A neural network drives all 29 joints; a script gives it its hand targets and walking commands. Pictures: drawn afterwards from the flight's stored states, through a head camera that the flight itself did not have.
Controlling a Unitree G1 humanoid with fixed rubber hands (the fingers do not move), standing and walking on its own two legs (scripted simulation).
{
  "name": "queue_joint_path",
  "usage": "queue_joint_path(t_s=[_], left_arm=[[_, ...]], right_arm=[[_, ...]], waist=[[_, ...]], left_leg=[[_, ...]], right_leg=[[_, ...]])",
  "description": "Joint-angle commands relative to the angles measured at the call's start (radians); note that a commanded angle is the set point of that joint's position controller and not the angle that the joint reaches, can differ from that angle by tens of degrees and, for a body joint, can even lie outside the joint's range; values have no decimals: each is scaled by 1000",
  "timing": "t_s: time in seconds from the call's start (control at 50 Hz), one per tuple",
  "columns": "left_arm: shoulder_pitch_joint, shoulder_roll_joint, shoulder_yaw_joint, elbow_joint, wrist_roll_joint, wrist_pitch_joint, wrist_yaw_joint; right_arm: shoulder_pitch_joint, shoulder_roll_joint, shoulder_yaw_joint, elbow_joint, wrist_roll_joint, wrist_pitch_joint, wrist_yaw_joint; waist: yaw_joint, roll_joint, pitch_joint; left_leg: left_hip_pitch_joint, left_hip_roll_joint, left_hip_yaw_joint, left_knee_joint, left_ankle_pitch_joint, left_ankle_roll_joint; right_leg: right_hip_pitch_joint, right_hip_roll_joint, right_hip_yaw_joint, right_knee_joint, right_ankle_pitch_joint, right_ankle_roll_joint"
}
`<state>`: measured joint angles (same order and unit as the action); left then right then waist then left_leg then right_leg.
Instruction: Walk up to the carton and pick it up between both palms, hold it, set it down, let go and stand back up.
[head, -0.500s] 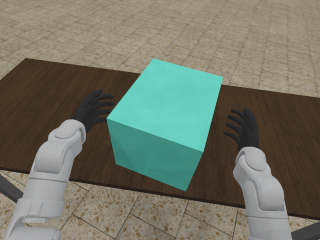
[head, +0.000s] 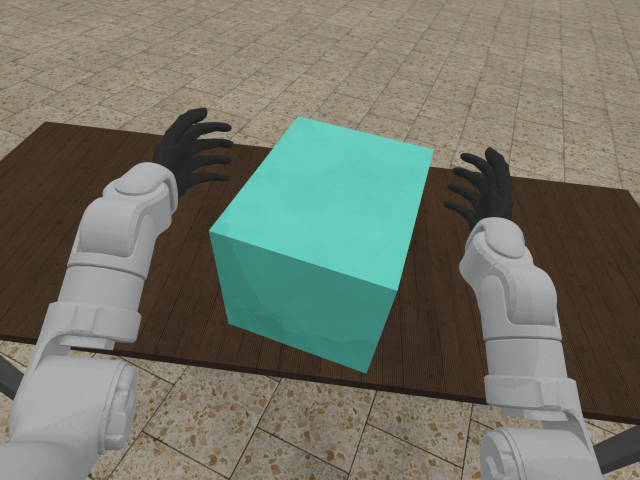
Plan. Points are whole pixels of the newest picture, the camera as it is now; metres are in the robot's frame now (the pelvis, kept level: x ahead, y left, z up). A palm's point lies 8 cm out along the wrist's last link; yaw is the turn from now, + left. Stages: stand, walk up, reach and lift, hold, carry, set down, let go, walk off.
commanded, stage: reach and lift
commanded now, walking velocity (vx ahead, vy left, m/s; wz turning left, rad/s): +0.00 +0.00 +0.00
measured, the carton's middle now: (330, 237) +0.45 -0.01 +0.03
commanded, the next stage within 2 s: none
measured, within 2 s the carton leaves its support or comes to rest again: leaves its support in 1.48 s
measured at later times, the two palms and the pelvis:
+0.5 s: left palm (194, 154) +0.44 +0.17 +0.18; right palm (489, 215) +0.38 -0.20 +0.16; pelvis +0.00 +0.00 +0.00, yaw +0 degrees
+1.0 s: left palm (198, 214) +0.45 +0.19 +0.07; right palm (471, 268) +0.38 -0.21 +0.05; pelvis +0.00 +0.00 +0.00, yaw +0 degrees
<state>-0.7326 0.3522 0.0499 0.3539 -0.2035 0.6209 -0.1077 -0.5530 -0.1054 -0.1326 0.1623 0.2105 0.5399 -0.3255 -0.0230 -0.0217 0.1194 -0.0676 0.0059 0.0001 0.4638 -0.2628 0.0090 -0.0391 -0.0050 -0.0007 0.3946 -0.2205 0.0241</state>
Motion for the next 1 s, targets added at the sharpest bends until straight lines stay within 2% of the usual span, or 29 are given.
queue_joint_path(t_s=[0.0,0.1,0.16,0.18,0.2,0.22,0.26,0.3,0.32,0.38,0.4,0.42,0.46,0.56,0.58,0.6,0.62,0.64,0.7,0.74,0.76,0.8,0.82,0.84,0.86,0.9,0.92,0.96,0.98], left_arm=[[-616,272,11,26,-34,-101,32],[-583,260,31,127,-6,-94,18],[-649,295,30,237,-10,-106,13],[-627,287,7,303,-30,-102,9],[-652,253,-15,262,-6,-124,14],[-590,274,-1,262,-11,-117,8],[-634,246,-28,200,-7,-158,16],[-618,220,-33,186,-5,-178,15],[-630,226,-25,281,-15,-206,13],[-600,227,-28,257,-14,-243,9],[-600,232,-27,290,11,-268,8],[-626,233,-8,307,22,-276,13],[-553,188,-3,467,39,-298,7],[-566,128,-79,440,33,-415,3],[-546,122,-80,408,22,-431,-1],[-566,104,-92,483,19,-475,0],[-562,71,-113,439,18,-505,14],[-568,109,-80,514,14,-544,8],[-535,60,-107,621,36,-591,20],[-528,49,-102,652,33,-641,20],[-556,36,-131,606,9,-668,25],[-584,54,-140,643,-5,-691,25],[-594,2,-148,683,-11,-700,25],[-615,51,-135,606,-8,-728,33],[-597,43,-150,470,-17,-738,47],[-634,23,-160,467,-29,-739,53],[-661,42,-151,385,-37,-760,61],[-635,30,-160,392,-29,-763,63],[-587,38,-132,406,-22,-745,63]], right_arm=[[-546,-224,-132,66,-34,-71,23],[-499,-224,-105,172,-13,-85,6],[-616,-235,-70,209,-16,-93,15],[-603,-256,-86,269,-22,-84,15],[-611,-226,-90,272,-13,-101,15],[-572,-231,-73,230,-1,-118,13],[-604,-221,-83,244,-9,-161,7],[-558,-209,-85,268,-34,-182,5],[-592,-198,-97,253,-35,-204,10],[-545,-134,-37,250,-10,-224,22],[-537,-158,-72,352,-29,-231,24],[-570,-176,-57,325,-20,-249,36],[-516,-157,-49,417,-60,-267,37],[-482,-102,-30,409,-67,-367,42],[-488,-113,-43,422,-83,-396,40],[-487,-92,-46,461,-86,-421,42],[-494,-105,-70,408,-103,-454,48],[-508,-61,-14,425,-104,-466,51],[-459,-55,-27,548,-101,-514,77],[-465,-37,-10,558,-102,-544,87],[-471,-35,-11,583,-88,-566,93],[-497,-45,-14,582,-90,-591,89],[-508,-70,-23,620,-95,-596,99],[-505,-45,-36,577,-119,-621,91],[-497,-47,-28,505,-103,-659,86],[-526,-54,-6,489,-79,-679,82],[-557,-46,-13,392,-98,-700,89],[-484,-34,19,498,-69,-696,83],[-450,-39,-6,499,-78,-703,79]], waist=[[-224,39,-407],[-251,12,-418],[-215,-15,-423],[-235,-32,-393],[-255,-1,-424],[-238,-3,-452],[-278,51,-497],[-284,26,-520],[-264,-14,-529],[-223,26,-548],[-258,55,-503],[-213,33,-526],[-212,9,-466],[-211,47,-523],[-240,34,-505],[-244,52,-549],[-242,60,-601],[-193,9,-570],[-209,56,-590],[-159,62,-612],[-187,87,-681],[-171,82,-725],[-197,72,-724],[-190,53,-822],[-196,145,-934],[-176,147,-1036],[-168,125,-1162],[-165,185,-1134],[-172,145,-1145]], left_leg=[[-61,21,31,-160,155,-24],[10,12,26,-120,333,-25],[-67,4,40,-143,219,-12],[-69,8,29,-149,189,-9],[-52,10,34,-138,219,-24],[-18,8,37,-131,281,-26],[29,14,16,-94,351,-52],[88,22,9,-67,460,-62],[14,11,14,-70,383,-48],[8,-10,27,-65,389,-43],[34,7,12,-68,398,-53],[45,11,18,-70,366,-52],[-6,6,20,-84,281,-44],[50,7,15,-69,366,-47],[80,6,7,-49,437,-54],[54,7,-5,-22,399,-59],[67,22,-12,-25,406,-64],[-9,3,11,-26,378,-46],[51,9,-21,-17,375,-50],[23,3,-2,-14,344,-55],[27,1,-4,5,377,-64],[-5,0,4,13,345,-52],[11,1,-15,22,320,-50],[-13,-1,-1,34,356,-53],[63,2,-8,70,499,-88],[78,0,-8,112,568,-97],[91,-1,-6,126,590,-98],[121,-1,-12,152,664,-110],[137,-5,-8,158,706,-110]], right_leg=[[62,25,-17,-83,368,-8],[91,33,-24,-53,572,14],[104,21,-18,-69,522,27],[80,27,-18,-77,489,16],[97,30,-37,-71,488,11],[101,32,-34,-61,574,16],[50,43,-47,-62,543,17],[20,56,-54,-58,587,19],[24,39,-41,-55,559,24],[59,24,-37,-43,604,33],[5,35,-50,-52,509,18],[-25,45,-48,-62,451,10],[-12,38,-52,-50,418,11],[-60,36,-60,-54,473,5],[-101,40,-74,-51,513,17],[-121,41,-71,-37,448,5],[-144,47,-79,-51,402,-7],[-102,33,-53,-45,442,9],[-194,41,-64,-53,323,-14],[-241,31,-56,-63,274,-16],[-243,32,-53,-54,280,-25],[-289,30,-58,-43,287,-30],[-334,35,-66,-38,249,-32],[-255,28,-53,-31,328,-29],[-269,36,-62,-20,409,-28],[-280,45,-60,-6,448,-25],[-253,51,-60,4,471,-28],[-312,47,-54,8,480,-27],[-283,54,-63,9,546,-25]])
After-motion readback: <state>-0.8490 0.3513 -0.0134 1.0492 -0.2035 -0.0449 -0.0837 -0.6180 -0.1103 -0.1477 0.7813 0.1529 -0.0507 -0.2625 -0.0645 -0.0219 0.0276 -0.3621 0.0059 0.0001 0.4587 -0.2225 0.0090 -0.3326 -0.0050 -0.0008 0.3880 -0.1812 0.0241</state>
